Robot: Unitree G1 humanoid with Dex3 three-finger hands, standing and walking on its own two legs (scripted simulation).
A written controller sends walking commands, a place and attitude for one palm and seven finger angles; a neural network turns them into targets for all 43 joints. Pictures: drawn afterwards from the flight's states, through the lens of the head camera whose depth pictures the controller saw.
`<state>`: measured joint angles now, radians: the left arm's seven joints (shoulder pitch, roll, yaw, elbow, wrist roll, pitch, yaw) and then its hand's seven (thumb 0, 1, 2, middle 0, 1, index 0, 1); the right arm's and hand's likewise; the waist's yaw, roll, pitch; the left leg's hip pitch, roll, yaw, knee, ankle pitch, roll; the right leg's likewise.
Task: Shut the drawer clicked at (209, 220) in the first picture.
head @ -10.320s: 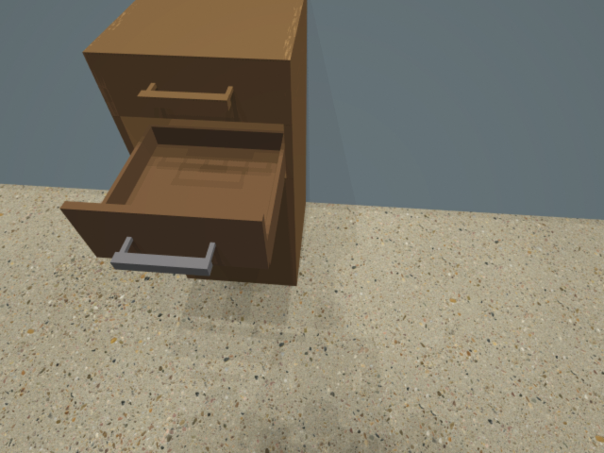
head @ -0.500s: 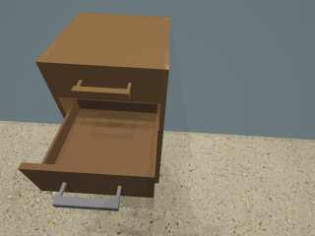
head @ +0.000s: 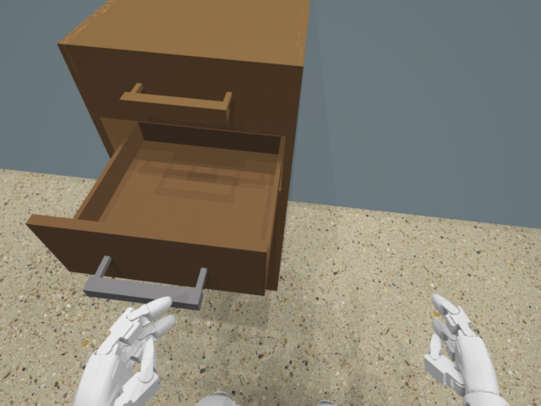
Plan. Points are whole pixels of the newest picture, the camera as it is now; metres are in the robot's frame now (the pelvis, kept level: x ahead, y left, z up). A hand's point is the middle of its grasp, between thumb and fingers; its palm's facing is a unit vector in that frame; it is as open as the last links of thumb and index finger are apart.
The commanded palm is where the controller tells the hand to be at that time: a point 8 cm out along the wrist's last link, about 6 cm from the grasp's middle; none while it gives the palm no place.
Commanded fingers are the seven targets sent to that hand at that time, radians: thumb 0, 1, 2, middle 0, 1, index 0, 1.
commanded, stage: raise the hand and make a fist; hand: left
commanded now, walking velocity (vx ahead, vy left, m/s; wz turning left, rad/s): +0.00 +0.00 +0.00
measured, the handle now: (149, 280) +0.32 +0.23 -0.05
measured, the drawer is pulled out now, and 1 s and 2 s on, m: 0.28 0.28 0.28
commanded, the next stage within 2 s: bring the fist close to the handle in 1.52 s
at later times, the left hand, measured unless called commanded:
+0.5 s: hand (133, 384) +0.15 +0.18 +0.02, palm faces -0.02 -1.00 -0.07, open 3.7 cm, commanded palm +0.11 +0.24 +0.03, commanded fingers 0.00 0.90 0.90 -1.10 -1.27 -1.10 -1.27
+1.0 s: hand (109, 392) +0.14 +0.20 +0.04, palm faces -0.01 -1.00 -0.05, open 3.2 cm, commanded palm +0.09 +0.26 +0.05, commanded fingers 0.00 0.90 0.90 -1.40 -1.60 -1.40 -1.60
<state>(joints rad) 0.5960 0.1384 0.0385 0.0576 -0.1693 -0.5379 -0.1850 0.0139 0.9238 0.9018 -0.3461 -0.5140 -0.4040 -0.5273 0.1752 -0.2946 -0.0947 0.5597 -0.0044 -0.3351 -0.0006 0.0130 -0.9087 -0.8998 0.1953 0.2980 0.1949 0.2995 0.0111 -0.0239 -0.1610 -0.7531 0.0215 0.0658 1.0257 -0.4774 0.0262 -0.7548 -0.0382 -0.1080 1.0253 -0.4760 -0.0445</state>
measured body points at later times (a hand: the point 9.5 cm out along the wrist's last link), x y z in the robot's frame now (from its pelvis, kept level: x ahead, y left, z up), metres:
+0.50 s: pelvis -0.02 -0.02 -0.02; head +0.04 -0.02 +0.42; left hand +0.15 +0.24 +0.03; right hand +0.15 -0.25 -0.11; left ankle +0.02 +0.10 -0.67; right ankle +0.02 -0.09 -0.67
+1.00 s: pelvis +0.00 +0.02 -0.01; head +0.05 +0.03 +0.43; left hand +0.13 +0.25 +0.05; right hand +0.23 -0.19 -0.06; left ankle +0.02 +0.10 -0.67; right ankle +0.02 -0.09 -0.67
